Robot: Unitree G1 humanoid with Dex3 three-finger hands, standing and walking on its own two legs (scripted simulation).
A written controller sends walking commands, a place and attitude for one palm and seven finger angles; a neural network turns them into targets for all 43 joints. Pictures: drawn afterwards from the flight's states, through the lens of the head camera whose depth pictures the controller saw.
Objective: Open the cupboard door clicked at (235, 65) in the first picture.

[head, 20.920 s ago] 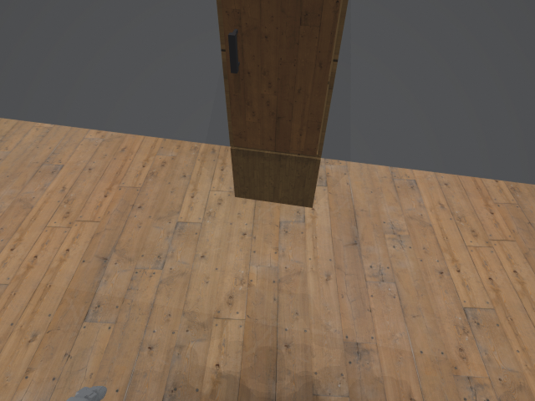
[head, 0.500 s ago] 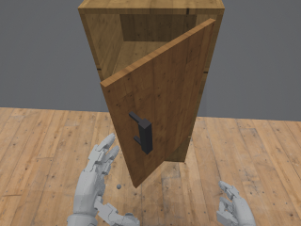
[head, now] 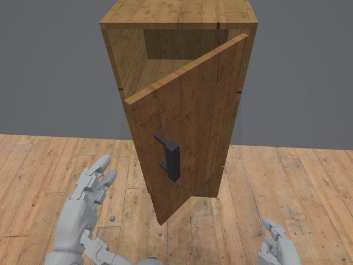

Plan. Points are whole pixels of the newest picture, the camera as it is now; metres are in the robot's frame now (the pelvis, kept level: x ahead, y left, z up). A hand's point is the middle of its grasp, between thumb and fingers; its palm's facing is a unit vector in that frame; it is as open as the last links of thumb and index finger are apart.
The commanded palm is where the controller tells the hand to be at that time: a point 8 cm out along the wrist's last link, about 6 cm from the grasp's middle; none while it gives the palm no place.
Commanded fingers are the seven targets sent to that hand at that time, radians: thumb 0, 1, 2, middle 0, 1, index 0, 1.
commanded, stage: draw the hand back to the body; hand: left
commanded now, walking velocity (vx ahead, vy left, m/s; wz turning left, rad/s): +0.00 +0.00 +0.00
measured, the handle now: (167, 157) +0.34 +0.04 +0.07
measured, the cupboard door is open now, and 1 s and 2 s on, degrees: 50 50 50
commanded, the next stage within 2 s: step back with the hand held close in 1.30 s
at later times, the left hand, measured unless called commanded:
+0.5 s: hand (51, 203) +0.20 +0.22 +0.15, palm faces +0.22 -0.93 -0.30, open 14.1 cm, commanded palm +0.16 +0.27 +0.18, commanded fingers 0.00 0.20 0.60 -0.17 -0.30 -0.17 -0.30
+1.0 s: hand out of the picture +0.23 +0.28 +0.22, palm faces +0.45 -0.79 -0.41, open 8.3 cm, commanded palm +0.17 +0.32 +0.23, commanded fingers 0.00 0.90 0.90 -0.20 -0.30 -0.20 -0.30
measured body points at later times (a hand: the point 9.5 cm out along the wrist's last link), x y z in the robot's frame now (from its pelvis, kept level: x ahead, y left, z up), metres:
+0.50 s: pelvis +0.01 +0.03 +0.04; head +0.00 +0.01 +0.49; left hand +0.18 +0.26 +0.17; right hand +0.20 -0.18 -0.03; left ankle +0.06 +0.12 -0.68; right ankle -0.03 -0.09 -0.68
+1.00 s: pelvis +0.03 +0.02 +0.06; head +0.02 +0.00 +0.51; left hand +0.20 +0.32 +0.24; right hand +0.22 -0.21 -0.02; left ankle +0.06 +0.12 -0.68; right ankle -0.03 -0.09 -0.68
